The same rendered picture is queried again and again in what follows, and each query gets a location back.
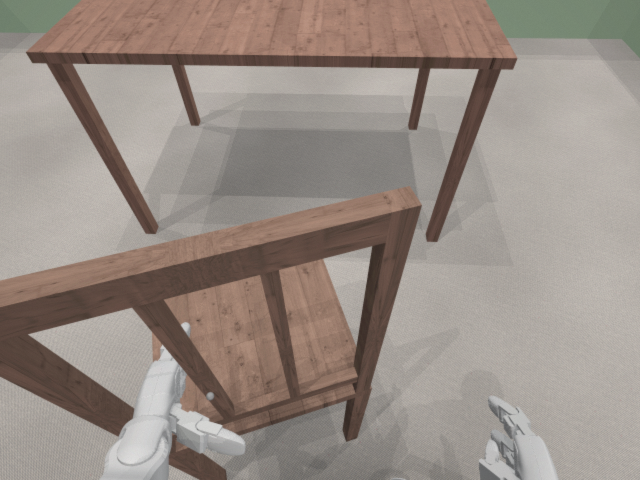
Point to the table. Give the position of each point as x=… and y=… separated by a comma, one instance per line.
x=424, y=34

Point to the left robot forearm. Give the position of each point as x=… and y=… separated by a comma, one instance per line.
x=141, y=452

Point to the left robot hand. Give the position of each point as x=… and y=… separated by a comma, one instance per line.
x=163, y=385

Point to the right robot hand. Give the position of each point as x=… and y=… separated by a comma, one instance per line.
x=527, y=457

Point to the chair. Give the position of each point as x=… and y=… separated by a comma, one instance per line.
x=268, y=334

